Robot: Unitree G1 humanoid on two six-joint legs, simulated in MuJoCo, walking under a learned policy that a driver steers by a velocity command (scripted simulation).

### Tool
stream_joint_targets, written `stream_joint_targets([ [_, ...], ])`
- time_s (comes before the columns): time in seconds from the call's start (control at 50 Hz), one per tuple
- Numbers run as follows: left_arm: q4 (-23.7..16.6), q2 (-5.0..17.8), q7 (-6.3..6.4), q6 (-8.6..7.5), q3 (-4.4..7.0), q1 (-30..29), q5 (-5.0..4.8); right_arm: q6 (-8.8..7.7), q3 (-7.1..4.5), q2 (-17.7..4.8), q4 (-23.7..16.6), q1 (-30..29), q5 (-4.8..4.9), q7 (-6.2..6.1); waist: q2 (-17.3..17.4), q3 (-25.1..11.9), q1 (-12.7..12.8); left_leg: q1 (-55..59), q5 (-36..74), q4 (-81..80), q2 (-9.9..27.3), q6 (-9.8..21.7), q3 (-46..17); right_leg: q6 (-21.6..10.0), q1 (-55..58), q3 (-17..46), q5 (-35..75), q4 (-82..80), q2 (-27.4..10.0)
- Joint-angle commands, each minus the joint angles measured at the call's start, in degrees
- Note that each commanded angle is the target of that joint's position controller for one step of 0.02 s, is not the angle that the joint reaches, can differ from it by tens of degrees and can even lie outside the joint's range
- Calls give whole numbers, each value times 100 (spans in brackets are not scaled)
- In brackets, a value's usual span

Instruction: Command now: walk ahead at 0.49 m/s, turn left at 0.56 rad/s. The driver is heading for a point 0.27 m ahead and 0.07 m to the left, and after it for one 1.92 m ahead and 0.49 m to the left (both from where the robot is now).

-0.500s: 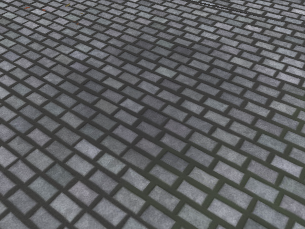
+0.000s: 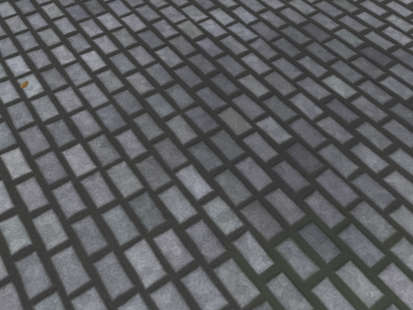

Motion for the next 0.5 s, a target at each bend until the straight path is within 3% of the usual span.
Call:
stream_joint_targets([
  [0.02, -781, 685, -38, -264, 122, -535, -11, 5, -260, -925, 120, 1132, 100, -166, -119, -632, -430, 2591, 891, -2091, 1893, 1007, -2884, -145, -2798, 669, 661, 844, -166],
  [0.04, -790, 683, -29, -180, 136, -481, 117, -36, -207, -762, 96, 923, 140, -190, -109, -461, -221, 2064, 1351, -2149, 1608, 887, -2507, -81, -2459, 698, 670, 527, -239],
  [0.06, -759, 631, -45, -59, 126, -308, 202, -77, -164, -661, 54, 814, 164, -197, -31, -515, -70, 1782, 1609, -2206, 1436, 855, -2238, -7, -2141, 718, 663, 316, -273],
  [0.1, -850, 567, -95, 121, 123, -341, 248, -187, -153, -716, 73, 967, 210, -188, 42, -508, 16, 1529, 1916, -2275, 1259, 891, -2058, 145, -2062, 624, 663, -39, -244],
  [0.14, -1041, 558, -119, 205, 112, -751, 243, -232, -176, -856, 88, 1168, 205, -177, 143, -349, -53, 1378, 1712, -2422, 1145, 849, -2019, 270, -2296, 529, 1047, -526, -233],
  [0.2, -1365, 628, -133, 227, 101, -1587, 214, -224, -171, -862, 112, 1563, 189, -162, 261, -137, -326, 1578, 1588, -2499, 1073, 706, -2162, 353, -2753, 502, 1739, -1405, -170],
  [0.3, -1751, 611, -199, 174, 16, -2523, 156, -194, -175, -911, 125, 2089, 150, -201, 334, -168, -681, 2297, 2259, -2163, 1076, 557, -2347, 281, -2873, 510, 2342, -2516, 142],
  [0.36, -1975, 684, -206, 115, -15, -2832, 112, -179, -186, -988, 99, 2217, 99, -259, 388, -167, -734, 2619, 2734, -1854, 1196, 480, -2576, 163, -2642, 552, 2202, -3022, 319],
  [0.4, -1938, 822, -180, 67, 13, -2429, 91, -184, -215, -1111, 2, 1961, 85, -302, 462, -238, -453, 2460, 3076, -1561, 1214, 277, -2667, 18, -1794, 608, 1896, -3474, 455],
  [0.42, -1801, 954, -135, 36, 66, -1920, 82, -203, -235, -1198, -61, 1771, 77, -290, 477, -435, -210, 2245, 3679, -1142, 1124, 146, -2638, -84, -976, 552, 1618, -3604, 629],
  [0.44, -1578, 1111, -67, -22, 139, -1134, 86, -237, -242, -1238, -84, 1666, 102, -241, 269, -846, 166, 2040, 3949, -229, 854, 17, -2470, -214, 78, 488, 1668, -3924, 697],
  [0.46, -1480, 1412, 31, -90, 226, -283, 181, -292, -182, -1012, -178, 1667, 156, -176, -92, -1514, 523, 1359, 2957, 1137, 487, -110, -2215, -443, 1434, 1211, 1101, -4092, -80],
  [0.48, -1536, 1895, 105, -64, 319, 132, 333, -309, -37, -351, -393, 2024, 336, -169, -1169, -2228, 404, -195, -665, 2846, -253, -297, -1540, -844, 2866, 3361, 381, -4400, -1713],
  [0.5, -1524, 1866, 69, 31, 347, -180, 229, -259, -77, -700, -432, 2337, 227, -195, -1673, -2398, 46, -937, -1892, 3679, -234, -265, -1355, -1275, 2663, 5082, 93, -4947, -2127],
])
